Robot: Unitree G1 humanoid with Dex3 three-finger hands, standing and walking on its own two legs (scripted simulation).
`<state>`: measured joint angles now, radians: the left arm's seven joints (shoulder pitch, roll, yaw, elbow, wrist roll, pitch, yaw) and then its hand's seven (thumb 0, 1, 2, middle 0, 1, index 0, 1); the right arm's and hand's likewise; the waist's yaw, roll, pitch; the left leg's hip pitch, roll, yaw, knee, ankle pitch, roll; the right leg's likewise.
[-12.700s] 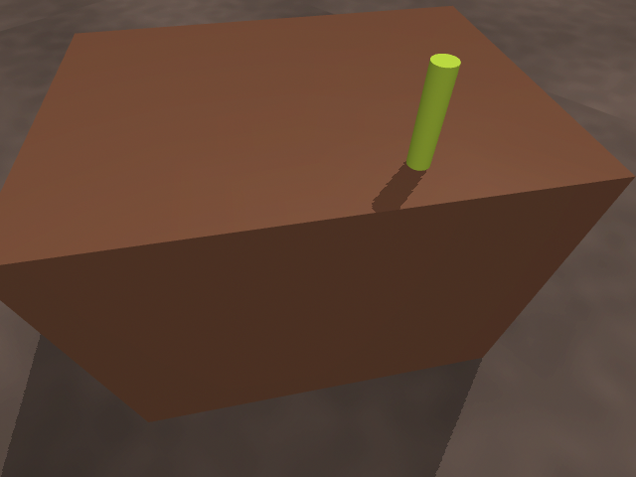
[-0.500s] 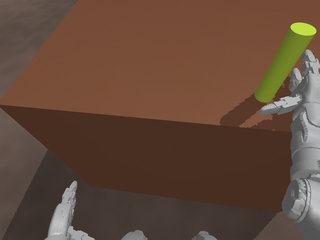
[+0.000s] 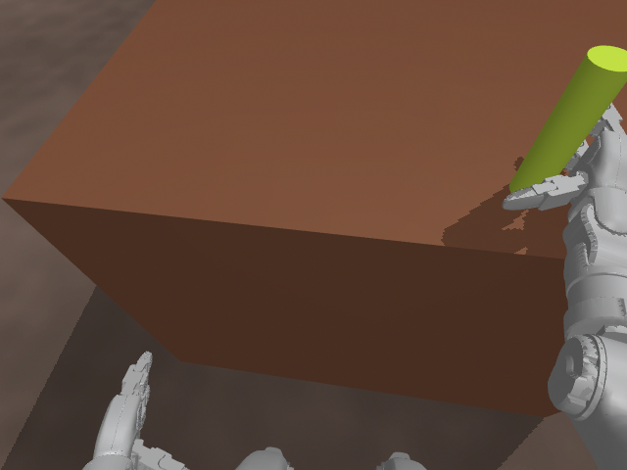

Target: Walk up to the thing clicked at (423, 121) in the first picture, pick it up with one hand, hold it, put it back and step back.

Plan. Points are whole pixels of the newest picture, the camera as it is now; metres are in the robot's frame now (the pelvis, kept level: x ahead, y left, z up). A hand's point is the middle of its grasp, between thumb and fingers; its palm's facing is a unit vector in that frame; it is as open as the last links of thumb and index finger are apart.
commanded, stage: close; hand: right
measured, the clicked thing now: (561, 135) +0.48 -0.23 +0.16
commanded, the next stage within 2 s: settle in 0.50 s
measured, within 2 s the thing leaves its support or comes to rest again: leaves its support in 0.82 s
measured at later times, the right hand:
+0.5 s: hand (541, 160) +0.48 -0.23 +0.11, palm faces +0.23 +0.97 +0.01, open 8.6 cm
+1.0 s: hand (551, 132) +0.49 -0.22 +0.15, palm faces +0.22 +0.98 +0.00, open 5.7 cm
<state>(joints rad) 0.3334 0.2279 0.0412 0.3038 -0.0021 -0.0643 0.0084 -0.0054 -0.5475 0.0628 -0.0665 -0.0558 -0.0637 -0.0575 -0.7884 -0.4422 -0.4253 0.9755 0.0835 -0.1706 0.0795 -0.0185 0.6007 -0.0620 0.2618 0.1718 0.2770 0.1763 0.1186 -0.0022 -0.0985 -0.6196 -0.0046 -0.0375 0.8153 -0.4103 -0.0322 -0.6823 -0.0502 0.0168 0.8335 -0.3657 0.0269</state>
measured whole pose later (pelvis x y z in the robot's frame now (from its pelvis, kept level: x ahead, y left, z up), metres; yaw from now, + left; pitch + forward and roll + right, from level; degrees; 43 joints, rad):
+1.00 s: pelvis +0.01 -0.01 +0.00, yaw +0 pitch +12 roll +1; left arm 0.32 0.23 0.03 0.33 0.01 -0.06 0.02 -0.01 -0.54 0.07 -0.07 -0.06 -0.07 -0.06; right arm -0.85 -0.45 -0.41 1.00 0.07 -0.16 0.06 -0.01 -0.09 -1.19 0.97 1.19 0.98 1.20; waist 0.12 -0.01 -0.10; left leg -0.59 0.00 -0.04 0.77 -0.40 -0.04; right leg -0.66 -0.05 0.01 0.81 -0.36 0.02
